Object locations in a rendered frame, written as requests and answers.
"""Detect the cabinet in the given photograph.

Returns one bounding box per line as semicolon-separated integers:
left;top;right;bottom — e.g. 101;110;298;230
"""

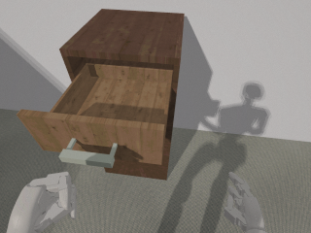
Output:
59;9;185;181

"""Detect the left robot hand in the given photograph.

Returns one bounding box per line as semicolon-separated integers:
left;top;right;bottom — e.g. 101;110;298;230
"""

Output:
6;172;77;233

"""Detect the right robot hand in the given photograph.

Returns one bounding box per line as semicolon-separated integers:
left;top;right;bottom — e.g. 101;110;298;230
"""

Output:
224;172;265;233

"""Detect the drawer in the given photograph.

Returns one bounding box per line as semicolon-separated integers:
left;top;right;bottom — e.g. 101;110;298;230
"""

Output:
17;63;173;165

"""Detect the handle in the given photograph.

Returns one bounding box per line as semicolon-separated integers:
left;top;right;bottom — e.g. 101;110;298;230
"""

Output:
59;138;118;168

